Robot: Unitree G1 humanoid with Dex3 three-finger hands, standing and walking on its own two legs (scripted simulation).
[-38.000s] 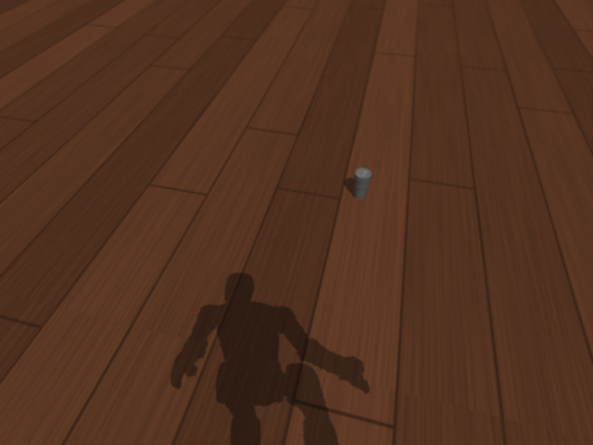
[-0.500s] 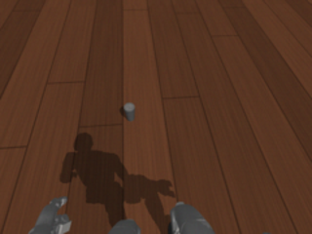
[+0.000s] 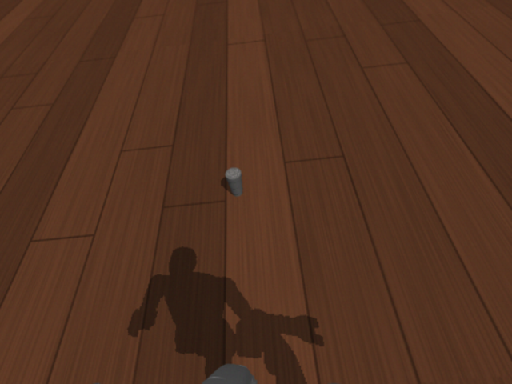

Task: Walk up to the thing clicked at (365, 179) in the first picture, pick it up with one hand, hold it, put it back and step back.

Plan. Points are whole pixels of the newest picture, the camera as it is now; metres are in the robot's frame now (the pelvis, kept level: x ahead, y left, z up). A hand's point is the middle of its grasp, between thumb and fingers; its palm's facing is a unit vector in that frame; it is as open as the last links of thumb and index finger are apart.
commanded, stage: step back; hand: left
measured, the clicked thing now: (235, 183) +1.04 +0.26 -0.69
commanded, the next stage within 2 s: stand in 0.92 s
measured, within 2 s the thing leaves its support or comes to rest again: neither
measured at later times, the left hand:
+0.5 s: hand out of the picture +0.04 +0.27 -0.14, palm faces +0.06 -0.91 -0.40, open 7.4 cm
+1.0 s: hand out of the picture +0.12 +0.31 -0.15, palm faces +0.04 -0.94 -0.35, open 7.4 cm
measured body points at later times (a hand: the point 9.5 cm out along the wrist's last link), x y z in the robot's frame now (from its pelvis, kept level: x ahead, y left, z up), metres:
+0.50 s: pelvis +0.00 -0.01 +0.00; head +0.00 -0.02 +0.45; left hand +0.03 +0.31 -0.11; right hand +0.08 -0.32 -0.13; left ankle -0.01 +0.13 -0.69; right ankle +0.04 -0.10 -0.73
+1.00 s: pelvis +0.05 +0.04 +0.00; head +0.07 +0.05 +0.45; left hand +0.12 +0.36 -0.13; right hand +0.17 -0.24 -0.12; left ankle +0.07 +0.17 -0.73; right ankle +0.04 -0.10 -0.73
